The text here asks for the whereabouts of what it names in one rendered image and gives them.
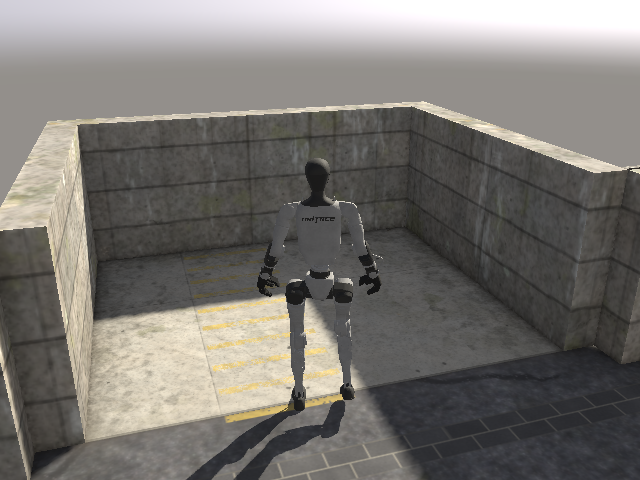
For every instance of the right robot foot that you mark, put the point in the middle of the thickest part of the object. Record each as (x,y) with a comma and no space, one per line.
(347,392)

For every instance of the right robot forearm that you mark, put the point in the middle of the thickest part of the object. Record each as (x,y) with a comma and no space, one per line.
(368,263)

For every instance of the robot left shin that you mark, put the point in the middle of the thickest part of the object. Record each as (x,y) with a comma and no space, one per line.
(297,365)

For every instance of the robot right hand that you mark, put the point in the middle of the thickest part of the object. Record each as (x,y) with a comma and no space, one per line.
(367,280)

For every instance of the right robot upper arm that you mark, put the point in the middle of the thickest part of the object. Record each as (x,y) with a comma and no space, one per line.
(349,210)

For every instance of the left robot forearm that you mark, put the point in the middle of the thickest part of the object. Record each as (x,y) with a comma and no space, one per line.
(268,264)

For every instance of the left robot upper arm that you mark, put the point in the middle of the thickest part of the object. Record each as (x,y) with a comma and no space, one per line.
(287,212)

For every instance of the robot left hand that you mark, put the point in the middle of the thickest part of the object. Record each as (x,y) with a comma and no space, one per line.
(269,282)

